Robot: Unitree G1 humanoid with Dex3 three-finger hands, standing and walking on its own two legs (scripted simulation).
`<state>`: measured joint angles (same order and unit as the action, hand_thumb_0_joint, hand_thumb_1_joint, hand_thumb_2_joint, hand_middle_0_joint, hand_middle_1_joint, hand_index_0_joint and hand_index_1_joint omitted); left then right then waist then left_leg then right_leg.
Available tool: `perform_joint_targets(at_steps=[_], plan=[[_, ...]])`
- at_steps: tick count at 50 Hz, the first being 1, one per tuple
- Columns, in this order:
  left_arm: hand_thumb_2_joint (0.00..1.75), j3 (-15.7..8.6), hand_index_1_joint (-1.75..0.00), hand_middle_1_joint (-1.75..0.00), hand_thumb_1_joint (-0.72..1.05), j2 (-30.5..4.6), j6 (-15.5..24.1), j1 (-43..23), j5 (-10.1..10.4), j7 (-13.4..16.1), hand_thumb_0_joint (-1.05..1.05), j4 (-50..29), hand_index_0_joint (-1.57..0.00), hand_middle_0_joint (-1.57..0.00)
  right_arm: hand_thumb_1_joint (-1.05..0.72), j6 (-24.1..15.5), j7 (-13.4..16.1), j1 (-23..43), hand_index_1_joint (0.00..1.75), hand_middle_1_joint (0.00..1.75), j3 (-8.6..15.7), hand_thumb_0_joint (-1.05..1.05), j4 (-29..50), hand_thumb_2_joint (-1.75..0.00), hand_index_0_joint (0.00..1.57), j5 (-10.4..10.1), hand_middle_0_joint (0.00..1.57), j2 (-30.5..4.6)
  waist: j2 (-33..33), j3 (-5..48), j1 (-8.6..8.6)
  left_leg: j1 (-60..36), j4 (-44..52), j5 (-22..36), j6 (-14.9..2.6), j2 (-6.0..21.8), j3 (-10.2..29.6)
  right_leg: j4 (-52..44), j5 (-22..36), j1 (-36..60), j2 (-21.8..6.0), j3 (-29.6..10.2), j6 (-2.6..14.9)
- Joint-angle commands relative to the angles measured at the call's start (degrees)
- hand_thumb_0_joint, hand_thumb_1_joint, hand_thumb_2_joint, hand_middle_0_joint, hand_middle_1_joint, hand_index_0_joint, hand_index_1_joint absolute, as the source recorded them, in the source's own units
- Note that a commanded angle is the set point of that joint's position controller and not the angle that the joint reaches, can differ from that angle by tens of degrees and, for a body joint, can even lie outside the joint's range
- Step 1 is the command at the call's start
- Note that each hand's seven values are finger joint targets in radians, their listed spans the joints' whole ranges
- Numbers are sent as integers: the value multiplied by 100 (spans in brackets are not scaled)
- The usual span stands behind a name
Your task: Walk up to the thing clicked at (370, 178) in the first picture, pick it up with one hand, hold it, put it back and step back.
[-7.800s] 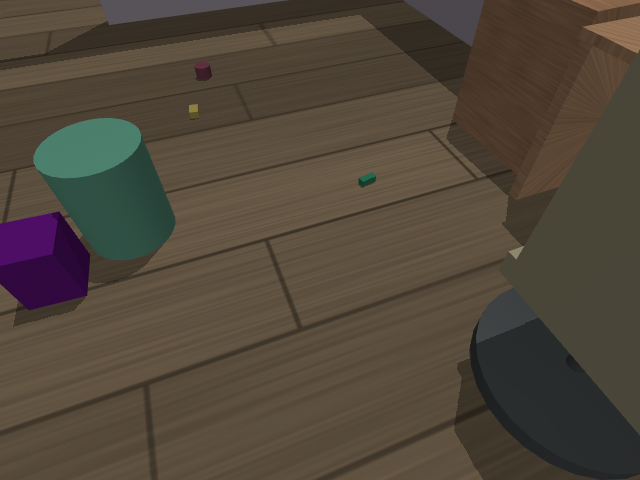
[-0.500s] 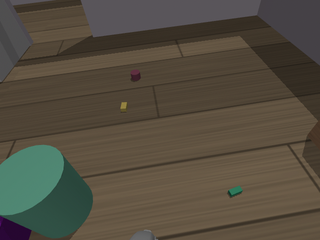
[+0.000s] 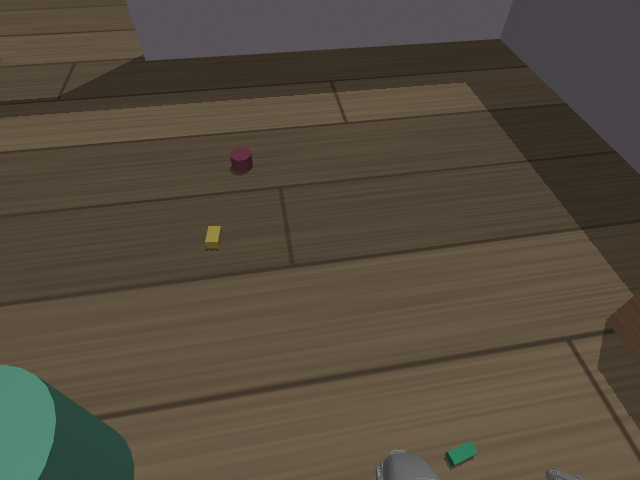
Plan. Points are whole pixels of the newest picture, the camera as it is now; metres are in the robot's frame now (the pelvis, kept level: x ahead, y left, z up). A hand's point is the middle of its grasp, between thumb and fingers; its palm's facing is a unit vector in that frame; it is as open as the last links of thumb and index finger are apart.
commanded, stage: walk up
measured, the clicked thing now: (461, 453) +0.31 -0.39 -0.76
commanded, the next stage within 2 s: none
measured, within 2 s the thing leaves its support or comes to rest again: neither
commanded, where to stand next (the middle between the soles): +0.48 +0.01 m, yaw -2 degrees
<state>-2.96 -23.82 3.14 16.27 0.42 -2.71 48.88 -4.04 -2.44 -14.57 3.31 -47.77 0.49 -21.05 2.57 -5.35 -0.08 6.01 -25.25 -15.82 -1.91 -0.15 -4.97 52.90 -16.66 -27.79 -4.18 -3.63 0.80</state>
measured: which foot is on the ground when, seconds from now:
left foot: down 0.00-0.18, up 0.20-0.62, down 0.64-1.00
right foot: up 0.00-0.12, down 0.14-0.66, up 0.68-1.00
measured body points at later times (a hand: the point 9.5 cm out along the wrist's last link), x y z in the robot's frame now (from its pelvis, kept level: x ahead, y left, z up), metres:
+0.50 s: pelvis +0.20 -0.04 +0.00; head +0.21 -0.04 +0.45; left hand +0.25 +0.29 -0.09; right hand +0.26 -0.35 -0.12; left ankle +0.29 +0.13 -0.69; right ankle +0.20 -0.15 -0.74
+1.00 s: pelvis +0.39 -0.01 -0.01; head +0.41 +0.04 +0.43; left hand +0.40 +0.34 -0.12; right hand +0.55 -0.29 -0.10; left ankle +0.31 +0.12 -0.74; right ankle +0.57 -0.10 -0.70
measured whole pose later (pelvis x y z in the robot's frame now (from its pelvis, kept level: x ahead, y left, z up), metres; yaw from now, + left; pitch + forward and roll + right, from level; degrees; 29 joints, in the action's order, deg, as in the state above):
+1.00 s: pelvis +0.39 -0.01 -0.01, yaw +27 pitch -2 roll +1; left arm -4.4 -26.0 -2.0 6.8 -0.8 -3.4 41.6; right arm -3.2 1.4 -25.9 1.6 -43.0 1.2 -21.3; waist 6.3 -6.5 -1.5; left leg 12.4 -34.3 -19.7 1.1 -2.5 8.5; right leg 51.4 -16.0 -33.2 -5.1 -3.4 1.2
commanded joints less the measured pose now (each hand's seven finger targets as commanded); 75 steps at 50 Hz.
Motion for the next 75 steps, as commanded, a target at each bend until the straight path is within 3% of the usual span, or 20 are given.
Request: perform_joint_targets(at_steps=[1,7,9,10,15,19,25,31,32,33,34,35,39,49,53,55,57,61,68,75], plan=[[90,-291,-30,-30,90,-863,114,50,-96,-98,0,-388,-20,-20,-90,-181,10,29,30,30,450,0,495,-90,20,8,20,-1569,-1223,-167,-92,614,998,1398,-1072,1324,577,-1384,723,386,-187,495,-42],[90,-585,-30,-30,90,-1293,240,1082,-124,5,0,11,-20,-20,-90,-65,-8,-69,30,30,311,0,651,-90,20,-23,20,-1298,-8,787,596,1415,-1448,1011,-560,825,326,-2194,641,2975,218,639,259],[90,-742,-30,-30,90,-2028,326,1466,-140,130,0,-165,-20,-20,-90,-9,-13,-773,30,30,135,0,676,-90,20,-48,20,-910,1480,1083,562,2923,-4008,-1414,-87,-289,238,-3771,-1071,3661,-1948,-3199,974],[90,-705,-30,-30,90,-2083,299,1076,-71,125,0,-207,-20,-20,-90,74,47,-595,30,30,293,0,520,-90,20,-18,20,-1526,857,824,531,2878,-4506,-1508,-47,35,674,-3901,-1507,3051,-2215,-3763,1462],[90,-475,-30,-30,90,-1447,319,242,-7,176,0,-369,-20,-20,-90,173,-19,-827,30,30,267,0,111,-90,20,-91,20,-1326,603,134,-10,2247,-3882,-215,-24,409,1024,-3934,-97,1445,-964,-913,796],[90,-548,-30,-30,90,-1328,302,-661,-108,82,0,-872,-20,-20,-90,414,-191,-765,30,30,273,0,99,-90,20,-97,20,-1243,1391,433,0,2578,-3261,563,257,684,617,-4121,-144,2055,-1282,399,813],[90,-614,-30,-30,90,-1490,106,-520,-244,9,0,-921,-20,-20,-90,400,-362,147,30,30,318,0,434,-90,20,9,20,-1351,616,-149,411,2121,-1645,855,225,840,217,-4023,-808,1405,-1441,831,832],[90,-524,-30,-30,90,-1286,-145,-800,-328,-70,0,-1123,-20,-20,-90,326,-99,-1654,30,30,581,0,-10,-90,20,32,20,-1632,-764,930,-497,-421,-903,-394,-199,-52,-264,-629,-204,744,-930,1447,574],[90,-391,-30,-30,90,-911,-197,-578,-271,-89,0,-1178,-20,-20,-90,296,34,-1904,30,30,655,0,33,-90,20,90,20,-1899,-1884,585,-624,-617,36,-1337,-495,243,923,1088,-766,-108,-373,1577,324],[90,-291,-30,-30,90,-588,-197,-577,-202,-111,0,-1394,-20,-20,-90,203,122,-1812,30,30,657,0,218,-90,20,174,20,-2252,-2644,314,-388,-779,496,-729,-993,1572,3538,1991,-1854,-1353,264,1298,-20],[90,-354,-30,-30,90,-1080,-181,-881,-182,-88,0,-1461,-20,-20,-90,180,139,-1840,30,30,627,0,361,-90,20,31,20,-2309,-1643,255,-475,-887,930,41,-1663,2066,4983,2124,-1797,-1810,326,443,2],[90,-315,-30,-30,90,-1215,-109,-1111,-244,-44,0,-1530,-20,-20,-90,133,177,-1588,30,30,654,0,436,-90,20,-29,20,-2433,-1543,250,-420,-853,1068,537,-1964,2361,5381,2195,-1728,-1914,71,49,7],[90,-380,-30,-30,90,-1268,-191,-708,-87,-80,0,-1107,-20,-20,-90,-27,353,-1062,30,30,403,0,710,-90,20,-107,20,-1821,-994,628,6,-191,319,1809,-988,1117,2524,1194,-694,-831,-262,-123,44],[90,-355,-30,-30,90,-807,-325,-1258,-83,8,0,-1353,-20,-20,-90,-56,543,-939,30,30,413,0,1013,-90,20,118,20,-1713,-1140,182,-6,1188,-620,4511,-829,665,2040,-624,303,59,110,330,107],[90,-442,-30,-30,90,-988,-229,-377,-71,97,0,-929,-20,-20,-90,153,568,-520,30,30,298,0,1167,-90,20,20,20,-1389,-492,749,468,2122,-1936,2109,-264,48,1913,-2282,1472,2144,220,199,382],[90,-531,-30,-30,90,-1510,-222,-66,-132,171,0,-1003,-20,-20,-90,297,592,-1192,30,30,164,0,1068,-90,20,-23,20,-931,1271,1535,343,3055,-3801,-1747,70,-481,931,-2993,1151,3084,-2083,-2074,540],[90,-606,-30,-30,90,-1619,-328,-1097,-189,152,0,-1199,-20,-20,-90,393,654,-1492,30,30,367,0,772,-90,20,38,20,-1474,1609,1298,51,3071,-4753,-1707,114,-44,804,-3479,-643,2219,-2300,-2682,1140],[90,-428,-30,-30,90,-1366,-317,-953,-128,190,0,-910,-20,-20,-90,361,404,-1092,30,30,390,0,595,-90,20,66,20,-1443,1354,758,96,2412,-4153,-926,194,199,866,-3124,-855,1097,-1281,-637,899],[90,-582,-30,-30,90,-1618,-169,-366,-191,223,0,-950,-20,-20,-90,514,187,-301,30,30,380,0,778,-90,20,151,20,-1478,758,523,414,2821,-3105,-1036,310,313,688,-3263,-835,1725,-1980,-443,1128],[90,-577,-30,-30,90,-1830,-257,-842,-209,139,0,-1021,-20,-20,-90,494,83,-741,30,30,499,0,573,-90,20,28,20,-1516,513,710,12,1060,-1781,-614,84,17,9,-2917,-1881,411,-2149,565,721]])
